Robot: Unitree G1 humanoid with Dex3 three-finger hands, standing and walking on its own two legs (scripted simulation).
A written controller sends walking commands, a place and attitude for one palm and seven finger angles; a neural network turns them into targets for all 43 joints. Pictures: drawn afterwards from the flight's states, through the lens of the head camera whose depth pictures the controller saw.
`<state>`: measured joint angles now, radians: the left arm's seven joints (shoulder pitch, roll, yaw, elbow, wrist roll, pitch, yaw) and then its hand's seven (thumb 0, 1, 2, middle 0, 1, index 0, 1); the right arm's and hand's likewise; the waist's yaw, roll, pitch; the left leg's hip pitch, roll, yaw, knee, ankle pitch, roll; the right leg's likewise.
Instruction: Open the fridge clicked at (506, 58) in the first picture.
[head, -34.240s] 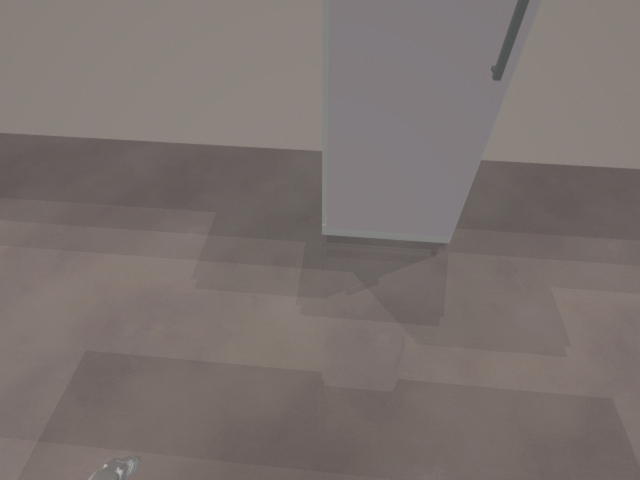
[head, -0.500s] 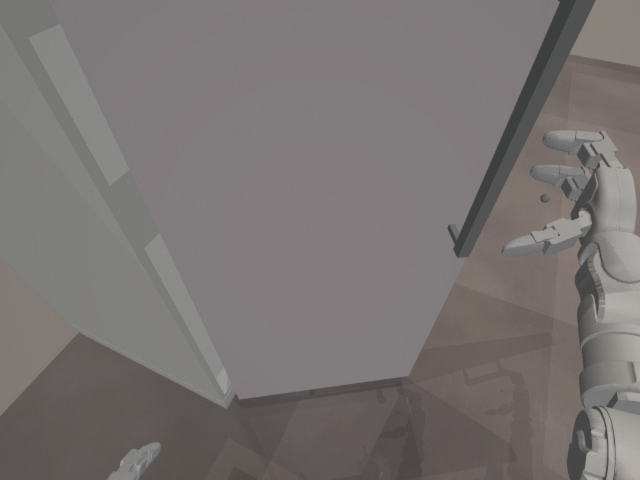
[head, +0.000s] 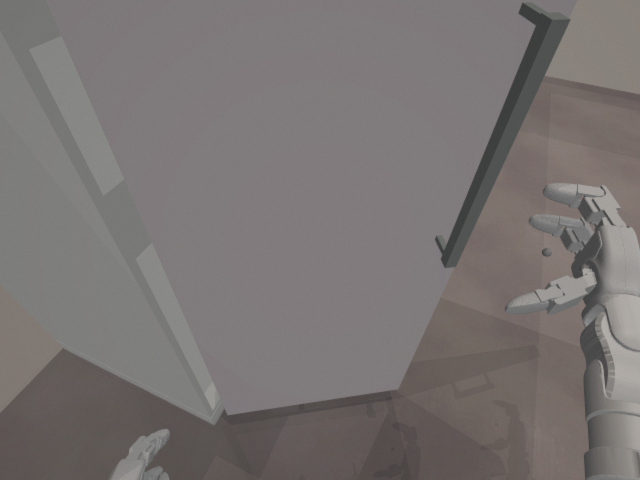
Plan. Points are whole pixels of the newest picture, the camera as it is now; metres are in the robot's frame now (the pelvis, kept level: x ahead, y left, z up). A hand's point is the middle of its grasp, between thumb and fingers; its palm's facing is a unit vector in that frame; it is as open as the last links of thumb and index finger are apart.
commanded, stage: slip the hand off the handle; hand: right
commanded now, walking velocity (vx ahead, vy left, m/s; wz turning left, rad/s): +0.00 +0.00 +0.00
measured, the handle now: (480, 164) +0.47 -0.18 +0.18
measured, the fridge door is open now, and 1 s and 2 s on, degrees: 57 57 57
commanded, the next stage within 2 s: draw the hand back to the body in 0.42 s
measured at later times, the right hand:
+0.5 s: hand (570, 300) +0.28 -0.24 +0.15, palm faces +0.23 +0.96 -0.14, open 14.7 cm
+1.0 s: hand (606, 337) +0.24 -0.25 +0.15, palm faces +0.26 +0.97 -0.02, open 14.7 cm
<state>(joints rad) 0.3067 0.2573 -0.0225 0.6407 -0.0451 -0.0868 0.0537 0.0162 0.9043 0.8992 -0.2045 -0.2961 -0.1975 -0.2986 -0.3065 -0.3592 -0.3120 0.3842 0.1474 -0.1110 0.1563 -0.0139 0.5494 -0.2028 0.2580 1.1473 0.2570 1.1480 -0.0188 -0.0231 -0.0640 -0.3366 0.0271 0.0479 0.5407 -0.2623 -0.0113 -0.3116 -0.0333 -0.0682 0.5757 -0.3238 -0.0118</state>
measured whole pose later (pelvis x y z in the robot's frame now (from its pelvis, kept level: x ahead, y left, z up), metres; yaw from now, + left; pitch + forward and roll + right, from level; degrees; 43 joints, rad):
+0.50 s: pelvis -0.01 +0.02 +0.00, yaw -2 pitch +0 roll +0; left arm 0.23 0.26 -0.05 0.64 -0.05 -0.15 0.10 0.02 0.90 0.90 -0.20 -0.30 -0.20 -0.30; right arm -0.14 -0.36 -0.31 0.19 0.19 -0.06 0.18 -0.01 0.55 -0.20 0.26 1.15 0.26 1.15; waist -0.06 -0.03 -0.04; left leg -0.28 0.02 0.09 0.54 -0.26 0.02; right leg -0.27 -0.04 -0.03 0.57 -0.30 0.02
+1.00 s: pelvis -0.01 +0.02 +0.00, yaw -2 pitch -3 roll +1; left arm 0.22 0.26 -0.06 0.62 -0.06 -0.20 0.11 0.02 0.90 0.90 -0.20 -0.30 -0.20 -0.30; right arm 0.04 -0.32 -0.37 -0.05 0.29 0.20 0.21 -0.01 0.55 -0.20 0.26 1.14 0.25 1.15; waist -0.09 -0.04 -0.05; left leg -0.20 0.02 0.08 0.50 -0.25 0.01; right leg -0.18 -0.04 -0.03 0.53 -0.30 0.01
